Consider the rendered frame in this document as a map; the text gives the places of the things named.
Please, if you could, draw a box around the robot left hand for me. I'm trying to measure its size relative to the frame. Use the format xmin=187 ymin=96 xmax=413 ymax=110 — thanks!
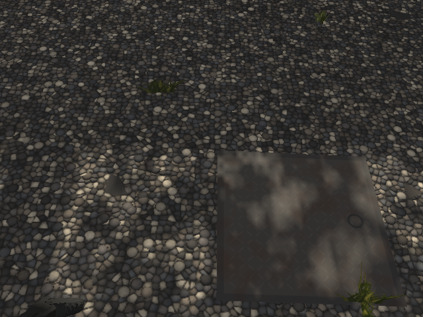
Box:
xmin=19 ymin=297 xmax=85 ymax=317

